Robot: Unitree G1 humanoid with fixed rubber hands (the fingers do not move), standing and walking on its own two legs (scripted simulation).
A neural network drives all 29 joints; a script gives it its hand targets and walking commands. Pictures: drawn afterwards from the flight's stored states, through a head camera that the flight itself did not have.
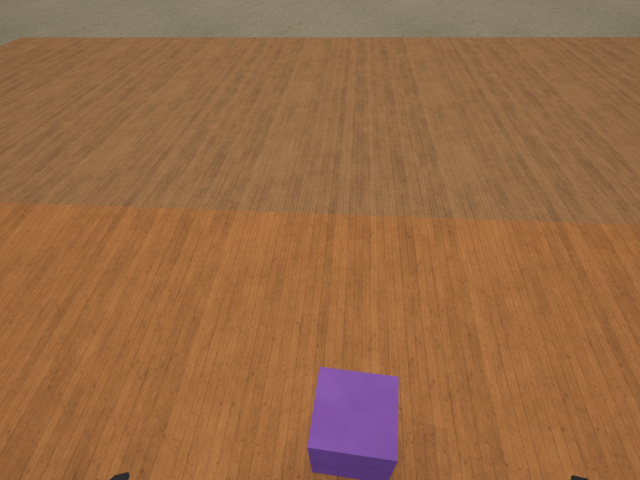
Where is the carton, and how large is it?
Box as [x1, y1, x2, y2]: [307, 367, 398, 479]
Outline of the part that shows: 319,367 307,447 312,471 359,479 388,479 397,461 398,377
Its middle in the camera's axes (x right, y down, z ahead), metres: +0.10 +0.51 +1.06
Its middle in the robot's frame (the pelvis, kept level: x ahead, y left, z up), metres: +0.39 -0.04 -0.66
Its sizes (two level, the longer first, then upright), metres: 0.210 0.200 0.250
